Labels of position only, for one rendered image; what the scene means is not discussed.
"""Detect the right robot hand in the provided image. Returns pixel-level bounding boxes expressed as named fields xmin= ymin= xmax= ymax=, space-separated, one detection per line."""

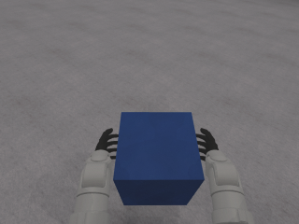
xmin=196 ymin=128 xmax=219 ymax=161

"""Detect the robot right forearm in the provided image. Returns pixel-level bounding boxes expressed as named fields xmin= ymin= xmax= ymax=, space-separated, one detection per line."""
xmin=205 ymin=149 xmax=255 ymax=224

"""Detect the carton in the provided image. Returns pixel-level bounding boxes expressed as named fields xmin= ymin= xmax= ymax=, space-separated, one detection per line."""
xmin=113 ymin=112 xmax=205 ymax=205

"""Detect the robot left forearm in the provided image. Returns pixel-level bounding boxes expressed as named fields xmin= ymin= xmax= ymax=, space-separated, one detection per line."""
xmin=68 ymin=149 xmax=112 ymax=224

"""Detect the left robot hand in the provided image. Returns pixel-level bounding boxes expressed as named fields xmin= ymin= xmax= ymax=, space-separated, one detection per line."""
xmin=95 ymin=128 xmax=119 ymax=160

